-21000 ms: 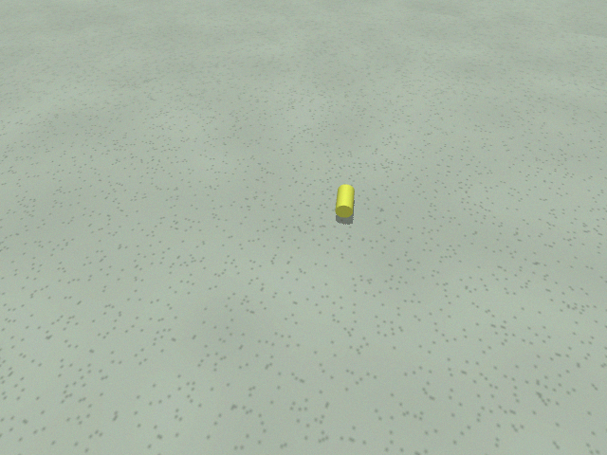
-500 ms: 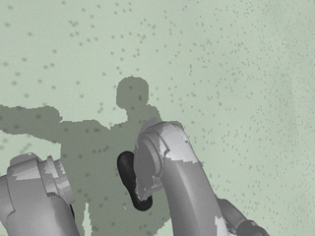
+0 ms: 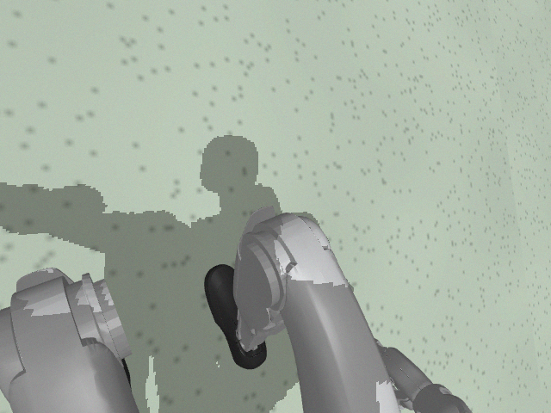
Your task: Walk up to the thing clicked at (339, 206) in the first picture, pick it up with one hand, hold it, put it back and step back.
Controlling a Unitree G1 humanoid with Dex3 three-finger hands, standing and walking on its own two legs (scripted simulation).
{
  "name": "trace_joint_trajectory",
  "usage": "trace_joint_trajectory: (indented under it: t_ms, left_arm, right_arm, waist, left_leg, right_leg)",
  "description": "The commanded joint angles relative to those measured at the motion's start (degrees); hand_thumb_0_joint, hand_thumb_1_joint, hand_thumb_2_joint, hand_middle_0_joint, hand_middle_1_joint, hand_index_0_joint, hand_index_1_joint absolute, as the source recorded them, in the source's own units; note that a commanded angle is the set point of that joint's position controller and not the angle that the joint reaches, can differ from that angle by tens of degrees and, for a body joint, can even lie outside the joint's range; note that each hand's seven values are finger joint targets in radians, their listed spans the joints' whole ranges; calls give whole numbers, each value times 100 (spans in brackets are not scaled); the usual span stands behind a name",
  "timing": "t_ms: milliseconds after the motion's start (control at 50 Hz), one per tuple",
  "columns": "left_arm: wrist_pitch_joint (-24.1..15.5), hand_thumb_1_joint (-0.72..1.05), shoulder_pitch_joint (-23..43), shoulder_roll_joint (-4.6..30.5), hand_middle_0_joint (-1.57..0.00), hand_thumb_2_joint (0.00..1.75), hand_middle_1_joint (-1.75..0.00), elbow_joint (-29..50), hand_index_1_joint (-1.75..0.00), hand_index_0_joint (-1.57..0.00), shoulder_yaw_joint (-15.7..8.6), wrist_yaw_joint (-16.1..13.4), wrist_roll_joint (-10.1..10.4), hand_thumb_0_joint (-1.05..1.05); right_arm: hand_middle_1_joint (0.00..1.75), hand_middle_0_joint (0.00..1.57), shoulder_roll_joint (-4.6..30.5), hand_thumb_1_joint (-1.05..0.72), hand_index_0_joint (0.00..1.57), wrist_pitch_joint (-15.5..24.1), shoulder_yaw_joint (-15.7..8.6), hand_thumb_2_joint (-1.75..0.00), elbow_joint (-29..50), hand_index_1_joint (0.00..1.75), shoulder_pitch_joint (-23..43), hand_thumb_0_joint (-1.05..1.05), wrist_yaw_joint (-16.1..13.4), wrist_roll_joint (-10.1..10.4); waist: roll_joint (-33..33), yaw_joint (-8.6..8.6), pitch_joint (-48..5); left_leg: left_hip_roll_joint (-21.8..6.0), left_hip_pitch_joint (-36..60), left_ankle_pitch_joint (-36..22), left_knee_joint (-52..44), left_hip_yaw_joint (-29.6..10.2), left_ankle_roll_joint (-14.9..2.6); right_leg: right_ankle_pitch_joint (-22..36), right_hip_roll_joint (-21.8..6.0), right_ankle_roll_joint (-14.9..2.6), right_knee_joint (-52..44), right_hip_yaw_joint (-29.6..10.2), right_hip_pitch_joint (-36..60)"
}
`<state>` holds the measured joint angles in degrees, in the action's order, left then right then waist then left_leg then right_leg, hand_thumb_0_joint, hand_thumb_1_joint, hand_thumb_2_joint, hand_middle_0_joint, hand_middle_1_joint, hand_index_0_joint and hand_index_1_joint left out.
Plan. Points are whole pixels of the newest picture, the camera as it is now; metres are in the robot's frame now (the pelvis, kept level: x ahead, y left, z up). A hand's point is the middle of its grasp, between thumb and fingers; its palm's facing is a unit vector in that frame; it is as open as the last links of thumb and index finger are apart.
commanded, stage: close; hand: left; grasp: from above
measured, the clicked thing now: out of the picture +0.45 +0.39 -0.27
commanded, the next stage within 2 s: settle in 0.94 s
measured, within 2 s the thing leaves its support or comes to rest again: leaves its support in 1.36 s
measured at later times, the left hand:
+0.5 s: hand out of the picture +0.44 +0.38 -0.24, palm faces -0.44 -0.15 -0.88, open 10.6 cm
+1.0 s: hand out of the picture +0.44 +0.38 -0.24, palm faces -0.44 -0.15 -0.89, open 10.3 cm
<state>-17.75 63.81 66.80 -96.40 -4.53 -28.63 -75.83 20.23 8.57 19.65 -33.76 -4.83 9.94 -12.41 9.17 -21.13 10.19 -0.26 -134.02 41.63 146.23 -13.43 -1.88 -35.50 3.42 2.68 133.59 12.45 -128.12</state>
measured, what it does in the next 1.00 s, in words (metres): stands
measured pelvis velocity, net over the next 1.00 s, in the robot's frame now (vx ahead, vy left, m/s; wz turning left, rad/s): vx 0.00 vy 0.00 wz -0.01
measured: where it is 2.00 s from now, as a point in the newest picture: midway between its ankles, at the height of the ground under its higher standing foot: (183, 369)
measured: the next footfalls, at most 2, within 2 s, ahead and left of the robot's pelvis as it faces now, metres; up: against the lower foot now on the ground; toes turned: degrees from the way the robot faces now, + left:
none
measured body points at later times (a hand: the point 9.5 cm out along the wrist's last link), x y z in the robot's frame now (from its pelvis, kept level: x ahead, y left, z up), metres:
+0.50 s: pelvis +0.00 +0.00 +0.00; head +0.27 +0.15 +0.32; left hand +0.46 +0.38 -0.19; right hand +0.08 -0.26 -0.05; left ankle +0.06 +0.11 -0.27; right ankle +0.13 -0.11 -0.27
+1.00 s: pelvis +0.00 +0.00 +0.00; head +0.27 +0.15 +0.32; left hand +0.46 +0.38 -0.18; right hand +0.07 -0.25 -0.05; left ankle +0.06 +0.11 -0.27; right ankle +0.13 -0.11 -0.27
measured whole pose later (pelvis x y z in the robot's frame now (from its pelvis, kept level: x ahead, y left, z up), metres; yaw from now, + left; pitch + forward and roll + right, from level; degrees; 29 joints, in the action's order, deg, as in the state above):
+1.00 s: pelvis +0.00 +0.00 +0.00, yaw +0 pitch +27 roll -16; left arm -18.4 63.6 67.2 -96.0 -4.7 -28.8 -75.7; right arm 20.5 8.4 20.2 -33.7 -5.2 9.5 -12.7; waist 9.2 -21.1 10.5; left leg -0.2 -134.0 41.5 146.3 -14.0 -1.8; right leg -35.2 3.5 2.6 133.3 12.9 -128.0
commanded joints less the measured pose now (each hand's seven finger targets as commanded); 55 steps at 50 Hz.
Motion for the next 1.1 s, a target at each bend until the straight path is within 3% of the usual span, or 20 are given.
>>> trace_joint_trajectory:
  t_ms: [0, 20, 60, 80, 160, 200, 240, 300, 560, 580, 600, 620, 640, 820, 840, 900, 960, 980, 1060, 1080]
  left_arm:
    - [-48, -4, 1190, 1136, -37, 61, -84, 646, -79, -42, 38, -75, 170, 0]
    - [-55, -3, 1172, 1326, -39, 64, -84, 618, -80, -43, -113, -90, 155, 0]
    - [-99, -2, 1316, 1265, -41, 60, -80, 877, -75, -45, -30, -43, 169, 0]
    - [-97, 0, 1164, 1489, -43, 61, -79, 681, -75, -46, -231, -98, 139, 0]
    - [-150, 6, 1070, 1456, -46, 58, -77, 787, -73, -50, -189, -84, 74, 0]
    - [-151, 6, 990, 1588, -47, 57, -75, 691, -71, -50, -327, -135, 89, 0]
    - [-213, 9, 1369, 1575, -49, 56, -74, 1174, -70, -53, -244, -147, 96, 0]
    - [-170, 16, 1188, 1416, -54, 56, -73, 854, -68, -58, -181, -163, 74, 0]
    - [-83, 39, 1187, 1259, -72, 55, -69, 576, -64, -76, 6, -193, 106, 0]
    - [-70, 43, 1170, 1474, -75, 56, -69, 556, -65, -79, -166, -222, 91, 0]
    - [-93, 44, 1327, 1371, -76, 52, -67, 836, -62, -80, -35, -191, 91, 0]
    - [-66, 44, 1184, 1459, -76, 53, -66, 591, -62, -81, -139, -199, 86, 0]
    - [-79, 45, 1255, 1448, -78, 54, -66, 707, -62, -82, -91, -210, 104, 0]
    - [-69, 60, 1210, 1395, -90, 53, -62, 718, -58, -93, -100, -204, 102, 0]
    - [-50, 60, 1140, 1340, -90, 54, -61, 584, -58, -94, -76, -179, 103, 0]
    - [-74, 65, 1232, 1384, -96, 55, -59, 625, -56, -98, -84, -164, 125, 0]
    - [-79, 71, 1125, 1450, -99, 53, -58, 654, -55, -102, -116, -197, 137, 0]
    - [-57, 73, 1120, 1361, -100, 53, -58, 617, -55, -103, -84, -173, 102, 0]
    - [-24, 69, 1059, 1482, -103, 54, -59, 464, -55, -106, -180, -129, 113, 0]
    - [-68, 70, 1359, 1433, -105, 56, -58, 887, -55, -108, -83, -113, 146, 0]
  right_arm:
    - [30, 20, 1934, -90, 20, -28, -611, -90, -102, 30, -1050, 0, -68, 56]
    - [30, 20, 1981, -90, 20, -38, -625, -90, -55, 30, -1021, 0, -77, 44]
    - [30, 20, 1947, -90, 20, -41, -594, -90, -59, 30, -1042, 0, -80, 48]
    - [30, 20, 2003, -90, 20, -61, -599, -90, -20, 30, -1019, 0, -94, 26]
    - [30, 20, 1963, -90, 20, -68, -592, -90, 39, 30, -1055, 0, -95, 21]
    - [30, 20, 2005, -89, 20, -76, -595, -90, 22, 30, -1049, 0, -113, 16]
    - [30, 20, 1938, -89, 20, -69, -575, -90, 35, 30, -1102, 0, -103, 0]
    - [30, 20, 1998, -89, 20, -70, -594, -90, -55, 30, -1101, 0, -90, -9]
    - [30, 20, 1959, -89, 20, -2, -560, -90, -112, 30, -1016, 0, -90, 7]
    - [30, 20, 2030, -89, 20, -2, -565, -90, -38, 30, -1010, 0, -95, 3]
    - [30, 20, 1989, -89, 20, 4, -568, -90, -79, 30, -1060, 0, -91, 15]
    - [30, 20, 1996, -89, 20, 3, -548, -90, -16, 30, -1032, 0, -96, -1]
    - [30, 20, 1961, -89, 20, -11, -550, -90, -101, 30, -1031, 0, -100, 7]
    - [30, 20, 1921, -89, 20, -34, -553, -90, -100, 30, -1105, 0, -100, 5]
    - [30, 20, 1996, -89, 20, -25, -559, -90, -83, 30, -1120, 0, -100, 4]
    - [30, 20, 2014, -89, 20, -34, -554, -90, -84, 30, -1066, 0, -126, 4]
    - [30, 20, 1964, -89, 20, -48, -545, -90, -91, 30, -1053, 0, -127, 2]
    - [30, 20, 1980, -89, 20, -36, -552, -90, -84, 30, -1116, 0, -114, -8]
    - [30, 20, 2044, -91, 20, -31, -563, -90, -16, 30, -1057, 0, -120, 5]
    - [30, 20, 1962, -91, 20, -40, -545, -90, -49, 30, -1051, 0, -121, 5]
  waist:
    - [-3365, -279, -3511]
    - [-3365, -276, -3591]
    - [-3436, -262, -3552]
    - [-3294, -222, -3669]
    - [-3315, -235, -3615]
    - [-3207, -182, -3627]
    - [-3521, -185, -3926]
    - [-3489, -292, -3708]
    - [-3247, -277, -3432]
    - [-3238, -276, -3463]
    - [-3388, -249, -3509]
    - [-3286, -276, -3589]
    - [-3354, -210, -3662]
    - [-3435, -200, -3716]
    - [-3318, -287, -3525]
    - [-3248, -284, -3524]
    - [-3273, -154, -3612]
    - [-3361, -264, -3528]
    - [-3245, -263, -3453]
    - [-3349, -232, -3634]
  left_leg:
    - [-239, 3024, -1481, -1747, 173, 187]
    - [-236, 2990, -1469, -1731, 190, 181]
    - [-229, 2982, -1537, -1701, 220, 183]
    - [-220, 2931, -1488, -1678, 220, 165]
    - [-219, 2915, -1583, -1620, 300, 155]
    - [-223, 2892, -1579, -1610, 264, 154]
    - [-233, 3144, -1711, -1632, 283, 164]
    - [-247, 3206, -1839, -1624, 197, 196]
    - [-242, 2860, -1378, -1697, 199, 154]
    - [-248, 2898, -1409, -1686, 164, 169]
    - [-235, 2926, -1463, -1683, 213, 168]
    - [-234, 2927, -1437, -1713, 196, 162]
    - [-244, 2958, -1469, -1708, 214, 164]
    - [-234, 2957, -1567, -1688, 263, 158]
    - [-226, 2869, -1593, -1647, 227, 171]
    - [-231, 2831, -1544, -1609, 226, 158]
    - [-228, 2844, -1408, -1693, 240, 146]
    - [-232, 2961, -1515, -1726, 205, 181]
    - [-241, 2892, -1424, -1740, 149, 181]
    - [-237, 2889, -1418, -1712, 227, 155]
  right_leg:
    - [1172, 166, -404, -905, 332, 1723]
    - [1174, 175, -404, -969, 328, 1869]
    - [1211, 172, -421, -961, 313, 1854]
    - [1195, 174, -411, -1001, 319, 1983]
    - [1250, 189, -422, -1004, 265, 2051]
    - [1233, 189, -424, -1020, 292, 2047]
    - [1344, 188, -425, -1005, 271, 2133]
    - [1366, 191, -418, -944, 364, 1863]
    - [1132, 199, -397, -963, 349, 1830]
    - [1132, 174, -397, -960, 355, 1837]
    - [1185, 179, -409, -942, 323, 1826]
    - [1170, 178, -399, -965, 345, 1949]
    - [1216, 196, -399, -954, 332, 1968]
    - [1277, 207, -413, -974, 320, 2003]
    - [1279, 185, -425, -956, 345, 1887]
    - [1220, 194, -429, -1015, 352, 1892]
    - [1151, 200, -415, -1005, 337, 1959]
    - [1210, 181, -408, -968, 355, 1879]
    - [1101, 169, -415, -975, 359, 1830]
    - [1160, 198, -405, -1000, 329, 1957]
